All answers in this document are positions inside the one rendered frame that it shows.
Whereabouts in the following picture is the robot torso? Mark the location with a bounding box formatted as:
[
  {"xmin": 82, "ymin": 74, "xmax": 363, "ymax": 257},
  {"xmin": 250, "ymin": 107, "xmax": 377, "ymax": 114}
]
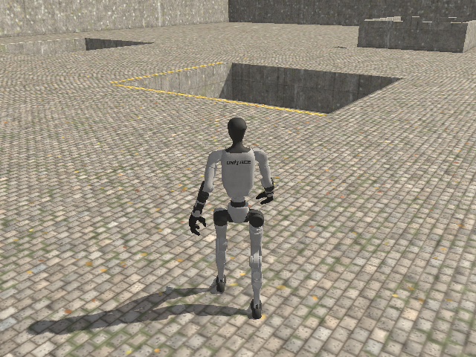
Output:
[{"xmin": 221, "ymin": 146, "xmax": 255, "ymax": 223}]

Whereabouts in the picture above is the robot right hand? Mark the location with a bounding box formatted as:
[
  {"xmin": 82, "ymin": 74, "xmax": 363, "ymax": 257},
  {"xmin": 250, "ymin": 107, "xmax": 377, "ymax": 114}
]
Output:
[{"xmin": 256, "ymin": 191, "xmax": 273, "ymax": 205}]

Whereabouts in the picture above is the robot left forearm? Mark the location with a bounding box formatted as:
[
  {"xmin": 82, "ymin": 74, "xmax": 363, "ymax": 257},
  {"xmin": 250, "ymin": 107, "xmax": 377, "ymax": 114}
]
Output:
[{"xmin": 191, "ymin": 181, "xmax": 209, "ymax": 217}]

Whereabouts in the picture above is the robot left upper arm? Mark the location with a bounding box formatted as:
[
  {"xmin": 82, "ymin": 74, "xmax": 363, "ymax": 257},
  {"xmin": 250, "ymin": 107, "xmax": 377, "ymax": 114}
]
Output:
[{"xmin": 202, "ymin": 150, "xmax": 222, "ymax": 193}]

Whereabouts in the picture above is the robot right upper arm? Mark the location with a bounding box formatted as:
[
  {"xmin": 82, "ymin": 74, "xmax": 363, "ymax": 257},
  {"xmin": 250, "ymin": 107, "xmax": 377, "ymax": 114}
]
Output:
[{"xmin": 253, "ymin": 149, "xmax": 273, "ymax": 188}]

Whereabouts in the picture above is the robot left hand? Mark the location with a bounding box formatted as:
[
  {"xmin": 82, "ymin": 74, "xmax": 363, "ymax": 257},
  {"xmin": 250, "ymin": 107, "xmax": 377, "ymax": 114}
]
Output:
[{"xmin": 189, "ymin": 214, "xmax": 206, "ymax": 236}]

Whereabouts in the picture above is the robot right forearm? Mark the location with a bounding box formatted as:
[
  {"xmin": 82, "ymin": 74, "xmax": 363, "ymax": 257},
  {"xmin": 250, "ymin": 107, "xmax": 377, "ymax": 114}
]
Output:
[{"xmin": 264, "ymin": 177, "xmax": 274, "ymax": 197}]

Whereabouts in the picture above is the right robot thigh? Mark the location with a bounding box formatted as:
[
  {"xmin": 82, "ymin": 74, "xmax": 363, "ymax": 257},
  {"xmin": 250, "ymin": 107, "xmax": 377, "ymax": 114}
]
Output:
[{"xmin": 248, "ymin": 208, "xmax": 264, "ymax": 269}]

